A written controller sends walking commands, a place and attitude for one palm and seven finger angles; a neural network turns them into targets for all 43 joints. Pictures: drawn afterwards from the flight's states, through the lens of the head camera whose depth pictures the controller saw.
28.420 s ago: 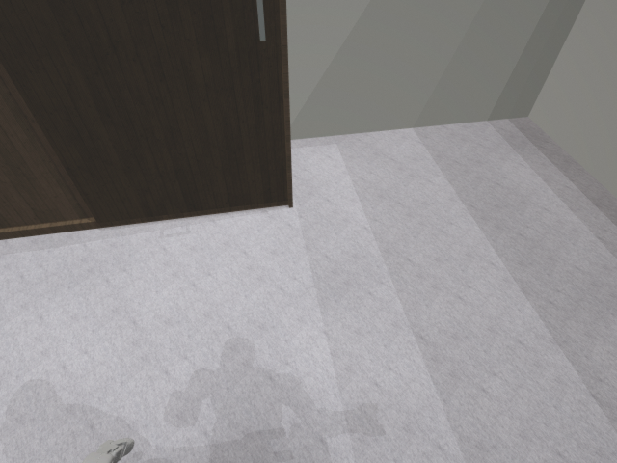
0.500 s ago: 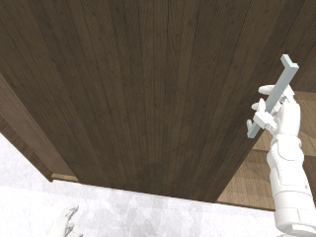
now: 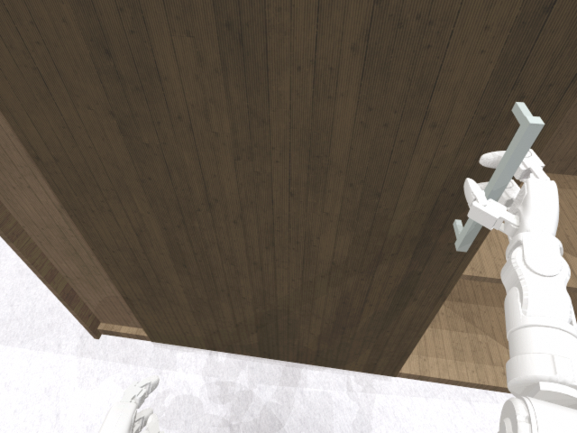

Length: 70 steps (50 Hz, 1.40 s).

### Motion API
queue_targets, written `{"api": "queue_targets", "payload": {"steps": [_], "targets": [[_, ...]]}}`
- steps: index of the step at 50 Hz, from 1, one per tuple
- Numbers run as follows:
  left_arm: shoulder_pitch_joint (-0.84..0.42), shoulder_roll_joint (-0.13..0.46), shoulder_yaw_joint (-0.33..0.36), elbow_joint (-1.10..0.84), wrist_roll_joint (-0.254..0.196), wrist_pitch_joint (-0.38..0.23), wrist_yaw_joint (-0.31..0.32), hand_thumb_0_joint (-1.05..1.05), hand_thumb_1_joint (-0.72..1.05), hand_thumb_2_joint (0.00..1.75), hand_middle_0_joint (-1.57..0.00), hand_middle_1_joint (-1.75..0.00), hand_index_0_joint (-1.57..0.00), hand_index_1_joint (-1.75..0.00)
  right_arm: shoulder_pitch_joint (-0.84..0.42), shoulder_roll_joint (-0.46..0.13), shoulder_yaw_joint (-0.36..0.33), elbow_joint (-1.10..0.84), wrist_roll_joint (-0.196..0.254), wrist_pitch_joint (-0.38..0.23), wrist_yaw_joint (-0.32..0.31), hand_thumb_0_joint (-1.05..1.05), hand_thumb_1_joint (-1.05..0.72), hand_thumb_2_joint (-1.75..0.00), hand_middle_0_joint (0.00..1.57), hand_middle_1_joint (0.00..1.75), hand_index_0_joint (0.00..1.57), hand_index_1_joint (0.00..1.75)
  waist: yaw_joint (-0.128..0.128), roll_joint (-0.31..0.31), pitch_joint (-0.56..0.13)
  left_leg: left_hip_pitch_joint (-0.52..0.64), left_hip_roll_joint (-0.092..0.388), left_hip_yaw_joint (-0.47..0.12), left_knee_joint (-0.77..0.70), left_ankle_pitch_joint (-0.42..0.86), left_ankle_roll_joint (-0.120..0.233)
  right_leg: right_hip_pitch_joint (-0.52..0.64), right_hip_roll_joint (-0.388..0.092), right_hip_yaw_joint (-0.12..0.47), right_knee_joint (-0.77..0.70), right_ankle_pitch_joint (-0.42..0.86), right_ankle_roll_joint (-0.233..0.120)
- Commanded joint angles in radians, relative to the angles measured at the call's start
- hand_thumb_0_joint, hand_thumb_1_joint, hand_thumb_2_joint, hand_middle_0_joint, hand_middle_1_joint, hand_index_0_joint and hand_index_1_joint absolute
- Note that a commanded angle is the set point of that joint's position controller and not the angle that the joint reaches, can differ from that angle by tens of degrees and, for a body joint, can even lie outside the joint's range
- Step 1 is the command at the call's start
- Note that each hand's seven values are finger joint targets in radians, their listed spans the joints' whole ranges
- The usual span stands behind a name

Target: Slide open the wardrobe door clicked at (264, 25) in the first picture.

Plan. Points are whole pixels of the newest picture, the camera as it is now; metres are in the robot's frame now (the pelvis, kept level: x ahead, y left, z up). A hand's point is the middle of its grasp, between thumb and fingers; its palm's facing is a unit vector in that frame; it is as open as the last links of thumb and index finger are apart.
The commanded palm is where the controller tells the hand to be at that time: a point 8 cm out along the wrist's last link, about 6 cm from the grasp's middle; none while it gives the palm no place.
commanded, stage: loosen the grip on the handle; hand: right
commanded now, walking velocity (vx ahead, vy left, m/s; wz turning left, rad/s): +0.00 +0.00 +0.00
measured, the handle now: (487, 186) +0.44 -0.26 +0.14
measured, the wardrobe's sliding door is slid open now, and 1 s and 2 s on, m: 0.60 0.60 0.60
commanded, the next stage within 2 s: slip the hand off the handle in 0.42 s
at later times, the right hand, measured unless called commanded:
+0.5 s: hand (476, 206) +0.40 -0.23 +0.14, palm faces +0.29 +0.95 -0.15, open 14.4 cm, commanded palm +0.36 -0.27 +0.14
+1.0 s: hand (527, 215) +0.38 -0.29 +0.14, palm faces +0.37 +0.92 -0.16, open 14.6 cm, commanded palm +0.35 -0.33 +0.14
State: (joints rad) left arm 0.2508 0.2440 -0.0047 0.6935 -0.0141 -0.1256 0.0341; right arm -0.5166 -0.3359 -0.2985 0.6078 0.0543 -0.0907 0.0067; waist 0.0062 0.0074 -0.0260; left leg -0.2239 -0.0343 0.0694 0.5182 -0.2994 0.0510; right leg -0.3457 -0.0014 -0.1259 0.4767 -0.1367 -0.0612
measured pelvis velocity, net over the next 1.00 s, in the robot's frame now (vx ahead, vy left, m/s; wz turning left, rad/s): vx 0.01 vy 0.00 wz -0.01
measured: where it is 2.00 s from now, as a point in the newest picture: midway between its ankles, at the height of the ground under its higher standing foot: outside the picture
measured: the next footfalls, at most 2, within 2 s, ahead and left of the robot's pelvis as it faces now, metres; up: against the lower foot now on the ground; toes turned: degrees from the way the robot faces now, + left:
none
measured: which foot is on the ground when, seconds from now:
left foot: down 0.00-1.00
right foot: down 0.00-1.00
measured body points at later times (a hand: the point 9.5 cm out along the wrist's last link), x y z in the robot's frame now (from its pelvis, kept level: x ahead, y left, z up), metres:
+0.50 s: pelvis +0.01 +0.00 -0.01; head +0.02 +0.00 +0.44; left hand +0.13 +0.25 -0.11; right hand +0.38 -0.28 +0.15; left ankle -0.01 +0.09 -0.73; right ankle +0.07 -0.08 -0.73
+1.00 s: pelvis +0.01 +0.00 -0.01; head +0.02 -0.01 +0.44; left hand +0.15 +0.25 -0.10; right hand +0.36 -0.34 +0.15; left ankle -0.01 +0.09 -0.73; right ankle +0.07 -0.08 -0.73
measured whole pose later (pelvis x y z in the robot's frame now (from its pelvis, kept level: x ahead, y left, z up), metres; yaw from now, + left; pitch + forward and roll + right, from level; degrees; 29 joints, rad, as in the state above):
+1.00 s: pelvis +0.01 +0.00 -0.01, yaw +0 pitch +2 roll +1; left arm 0.27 0.27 -0.03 0.67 -0.05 -0.08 0.10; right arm -0.41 -0.45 -0.36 0.53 0.10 -0.09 0.04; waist 0.00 -0.01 -0.04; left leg -0.27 -0.05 0.08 0.57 -0.35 0.05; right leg -0.43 -0.01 -0.10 0.60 -0.21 -0.07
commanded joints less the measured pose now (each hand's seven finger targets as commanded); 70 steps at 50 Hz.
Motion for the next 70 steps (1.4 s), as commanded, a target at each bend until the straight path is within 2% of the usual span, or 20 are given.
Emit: {"api": "queue_targets", "payload": {"steps": [1, 2, 4, 11, 12, 13, 14, 15, 18, 22, 26, 30, 39, 49, 52, 55, 59, 64, 69, 70], "targets": [[-0.041, 0.163, 0.048, -0.132, -0.018, -0.041, -0.003, 0.00, 0.90, 0.90, -0.20, -0.30, -0.20, -0.30, -0.340, -0.168, 0.045, -0.204, -0.016, -0.085, -0.040, 0.00, 0.19, -0.37, 0.45, 1.40, 0.45, 1.40, 0.020, 0.003, -0.157, -0.218, 0.024, -0.038, -0.090, 0.070, -0.028, 0.256, -0.048, 0.153, -0.012, -0.022, 0.016], [-0.048, 0.167, 0.044, -0.140, -0.023, -0.033, 0.002, 0.00, 0.90, 0.90, -0.20, -0.30, -0.20, -0.30, -0.333, -0.186, 0.039, -0.175, -0.020, -0.080, -0.049, 0.00, 0.31, -0.32, 0.45, 1.40, 0.45, 1.40, 0.024, 0.058, -0.121, -0.228, 0.028, -0.043, -0.098, 0.006, -0.033, 0.206, -0.044, 0.158, -0.027, -0.120, 0.012], [-0.067, 0.174, 0.037, -0.150, -0.031, -0.027, 0.016, 0.00, 0.90, 0.90, -0.20, -0.30, -0.20, -0.30, -0.385, -0.229, 0.018, -0.168, -0.018, -0.085, -0.069, 0.00, 0.55, -0.20, 0.42, 1.37, 0.42, 1.37, 0.018, 0.064, -0.112, -0.215, 0.038, -0.066, -0.115, -0.066, -0.033, 0.169, -0.031, 0.150, -0.038, -0.203, 0.004], [-0.045, 0.161, 0.031, -0.140, -0.035, -0.038, 0.033, 0.00, 0.90, 0.90, -0.20, -0.30, -0.20, -0.30, -0.437, -0.243, 0.037, -0.172, 0.008, -0.119, -0.050, 0.00, 0.55, -0.20, 0.33, 1.25, 0.33, 1.25, 0.010, -0.039, -0.210, -0.199, 0.034, -0.100, -0.107, -0.083, -0.025, 0.167, -0.014, 0.129, 0.010, -0.188, 0.005], [-0.055, 0.163, 0.032, -0.145, -0.034, -0.039, 0.035, 0.00, 0.90, 0.90, -0.20, -0.30, -0.20, -0.30, -0.454, -0.310, -0.007, -0.260, 0.008, -0.125, -0.053, 0.00, 0.55, -0.20, 0.32, 1.23, 0.32, 1.23, -0.006, -0.079, -0.259, -0.173, 0.034, -0.102, -0.104, -0.061, -0.023, 0.195, -0.017, 0.130, 0.010, -0.163, 0.005], [-0.058, 0.157, 0.029, -0.144, -0.031, -0.043, 0.038, 0.00, 0.90, 0.90, -0.20, -0.30, -0.20, -0.30, -0.477, -0.281, 0.025, -0.277, 0.005, -0.121, -0.054, 0.00, 0.55, -0.20, 0.30, 1.22, 0.30, 1.22, 0.009, -0.089, -0.267, -0.179, 0.031, -0.099, -0.097, -0.037, -0.025, 0.213, -0.017, 0.127, 0.015, -0.145, 0.003], [-0.049, 0.161, 0.034, -0.136, -0.030, -0.042, 0.041, 0.00, 0.90, 0.90, -0.20, -0.30, -0.20, -0.30, -0.459, -0.313, -0.014, -0.273, 0.010, -0.124, -0.061, 0.00, 0.55, -0.20, 0.29, 1.20, 0.29, 1.20, 0.003, -0.061, -0.266, -0.169, 0.030, -0.101, -0.102, -0.024, -0.025, 0.199, -0.023, 0.131, 0.021, -0.130, 0.001], [-0.048, 0.156, 0.026, -0.135, -0.029, -0.044, 0.041, 0.00, 0.90, 0.90, -0.20, -0.30, -0.20, -0.30, -0.446, -0.270, 0.021, -0.263, 0.015, -0.117, -0.059, 0.00, 0.55, -0.20, 0.28, 1.18, 0.28, 1.18, 0.011, -0.053, -0.250, -0.171, 0.028, -0.097, -0.100, -0.006, -0.027, 0.191, -0.022, 0.129, 0.023, -0.111, 0.000], [-0.040, 0.159, 0.030, -0.119, -0.029, -0.047, 0.047, 0.00, 0.90, 0.90, -0.20, -0.30, -0.20, -0.30, -0.425, -0.274, 0.001, -0.261, 0.034, -0.107, -0.058, 0.00, 0.55, -0.20, 0.25, 1.15, 0.25, 1.15, 0.016, -0.051, -0.240, -0.178, 0.025, -0.089, -0.092, 0.051, -0.031, 0.202, -0.024, 0.125, 0.038, -0.058, 0.001], [-0.024, 0.152, 0.037, -0.127, -0.024, -0.048, 0.042, 0.00, 0.90, 0.90, -0.20, -0.30, -0.20, -0.30, -0.307, -0.252, -0.012, -0.331, 0.040, -0.092, -0.055, 0.00, 0.55, -0.20, 0.25, 1.15, 0.25, 1.15, -0.007, -0.047, -0.315, -0.134, 0.019, -0.067, -0.053, 0.213, -0.029, 0.256, -0.026, 0.122, 0.057, 0.103, 0.004], [-0.019, 0.153, 0.034, -0.120, -0.028, -0.038, 0.045, 0.00, 0.90, 0.90, -0.20, -0.30, -0.20, -0.30, -0.266, -0.236, -0.017, -0.302, 0.055, -0.063, -0.053, 0.00, 0.55, -0.20, 0.25, 1.15, 0.25, 1.15, 0.003, 0.029, -0.249, -0.140, 0.018, -0.066, -0.057, 0.246, -0.039, 0.212, -0.026, 0.121, 0.060, 0.109, 0.003], [-0.027, 0.154, 0.030, -0.123, -0.026, -0.020, 0.054, 0.00, 0.90, 0.90, -0.20, -0.30, -0.20, -0.30, -0.308, -0.318, -0.067, -0.327, 0.026, -0.055, -0.060, 0.00, 0.55, -0.20, 0.25, 1.15, 0.25, 1.15, 0.003, -0.024, -0.247, -0.151, 0.020, -0.067, -0.049, 0.219, -0.034, 0.215, -0.026, 0.126, 0.058, 0.099, 0.003], [-0.034, 0.149, 0.024, -0.144, -0.032, 0.004, 0.069, 0.00, 0.90, 0.90, -0.20, -0.30, -0.20, -0.30, -0.227, -0.374, -0.147, -0.311, 0.055, -0.027, -0.031, 0.00, 0.55, -0.20, 0.25, 1.15, 0.25, 1.15, -0.023, -0.030, -0.277, -0.110, 0.018, -0.063, -0.044, 0.254, -0.029, 0.211, -0.026, 0.124, 0.064, 0.140, 0.007], [-0.020, 0.161, 0.026, -0.135, -0.039, -0.007, 0.078, 0.00, 0.90, 0.90, -0.20, -0.30, -0.20, -0.30, -0.338, -0.364, -0.078, -0.306, 0.063, -0.095, 0.060, 0.00, 0.55, -0.20, 0.25, 1.15, 0.25, 1.15, 0.036, -0.083, -0.232, -0.208, 0.011, -0.069, -0.059, 0.142, -0.028, 0.233, -0.032, 0.145, 0.074, 0.050, 0.000], [-0.014, 0.167, 0.025, -0.126, -0.041, -0.018, 0.083, 0.00, 0.90, 0.90, -0.20, -0.30, -0.20, -0.30, -0.340, -0.359, -0.066, -0.259, 0.080, -0.096, 0.089, 0.00, 0.55, -0.20, 0.25, 1.15, 0.25, 1.15, 0.031, -0.090, -0.243, -0.232, 0.009, -0.064, -0.059, 0.093, -0.025, 0.239, -0.030, 0.168, 0.063, 0.002, 0.005], [0.001, 0.179, 0.024, -0.108, -0.042, -0.022, 0.091, 0.00, 0.90, 0.90, -0.20, -0.30, -0.20, -0.30, -0.390, -0.434, -0.114, -0.197, 0.080, -0.092, 0.094, 0.00, 0.55, -0.20, 0.25, 1.15, 0.25, 1.15, 0.034, -0.070, -0.230, -0.236, 0.013, -0.068, -0.066, 0.062, -0.027, 0.205, -0.029, 0.174, 0.057, -0.050, 0.003], [-0.014, 0.167, 0.029, -0.145, -0.041, -0.039, 0.075, 0.00, 0.90, 0.90, -0.20, -0.30, -0.20, -0.30, -0.253, -0.336, -0.062, -0.293, 0.087, -0.104, 0.086, 0.00, 0.55, -0.20, 0.25, 1.15, 0.25, 1.15, -0.007, -0.111, -0.304, -0.223, 0.008, -0.047, -0.040, 0.075, -0.017, 0.269, -0.037, 0.198, 0.049, -0.016, 0.010], [-0.035, 0.169, 0.030, -0.169, -0.033, -0.044, 0.057, 0.00, 0.90, 0.90, -0.20, -0.30, -0.20, -0.30, -0.020, -0.386, -0.159, -0.409, 0.098, -0.105, 0.037, 0.00, 0.55, -0.20, 0.25, 1.15, 0.25, 1.15, -0.060, -0.060, -0.286, -0.163, 0.003, -0.036, -0.034, 0.118, -0.016, 0.241, -0.047, 0.192, 0.038, 0.052, 0.013], [-0.087, 0.151, 0.025, -0.201, -0.033, -0.051, 0.050, 0.00, 0.90, 0.90, -0.20, -0.30, -0.20, -0.30, 0.117, -0.357, -0.172, -0.594, 0.102, -0.069, 0.005, 0.00, 0.55, -0.20, 0.25, 1.15, 0.25, 1.15, -0.075, -0.057, -0.251, -0.133, 0.004, -0.030, -0.036, 0.147, -0.020, 0.239, -0.052, 0.174, 0.023, 0.098, 0.017], [-0.097, 0.143, 0.021, -0.202, -0.034, -0.052, 0.051, 0.00, 0.90, 0.90, -0.20, -0.30, -0.20, -0.30, 0.109, -0.322, -0.144, -0.623, 0.103, -0.060, 0.002, 0.00, 0.55, -0.20, 0.25, 1.15, 0.25, 1.15, -0.060, -0.068, -0.230, -0.145, 0.002, -0.030, -0.038, 0.147, -0.024, 0.245, -0.050, 0.168, 0.020, 0.091, 0.016]]}}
